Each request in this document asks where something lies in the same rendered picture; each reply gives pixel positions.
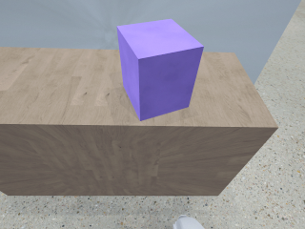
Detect robot right shin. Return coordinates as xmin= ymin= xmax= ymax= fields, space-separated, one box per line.
xmin=178 ymin=215 xmax=187 ymax=219

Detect carton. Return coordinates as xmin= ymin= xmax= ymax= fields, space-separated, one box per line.
xmin=116 ymin=19 xmax=204 ymax=121

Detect robot right thigh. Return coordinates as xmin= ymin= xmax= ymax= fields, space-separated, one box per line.
xmin=173 ymin=217 xmax=205 ymax=229

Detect pedestal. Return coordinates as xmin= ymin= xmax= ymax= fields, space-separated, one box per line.
xmin=0 ymin=47 xmax=279 ymax=197

